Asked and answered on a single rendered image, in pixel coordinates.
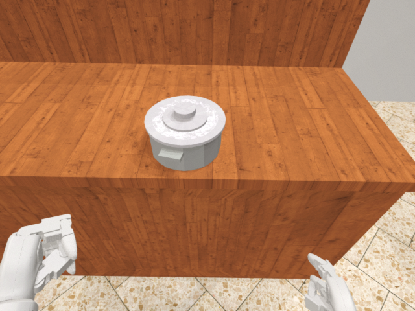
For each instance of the table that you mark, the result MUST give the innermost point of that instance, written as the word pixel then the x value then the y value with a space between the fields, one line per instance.
pixel 305 165

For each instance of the pot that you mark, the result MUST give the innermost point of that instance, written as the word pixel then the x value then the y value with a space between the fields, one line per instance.
pixel 185 159

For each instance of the left robot hand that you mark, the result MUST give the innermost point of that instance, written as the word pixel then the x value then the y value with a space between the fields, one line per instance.
pixel 23 255

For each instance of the knob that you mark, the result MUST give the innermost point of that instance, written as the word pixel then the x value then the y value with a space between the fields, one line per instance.
pixel 184 110

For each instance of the right robot hand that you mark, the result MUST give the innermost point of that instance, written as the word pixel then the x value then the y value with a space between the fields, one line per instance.
pixel 335 295

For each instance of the lid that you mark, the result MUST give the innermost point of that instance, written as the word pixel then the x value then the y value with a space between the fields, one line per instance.
pixel 164 127

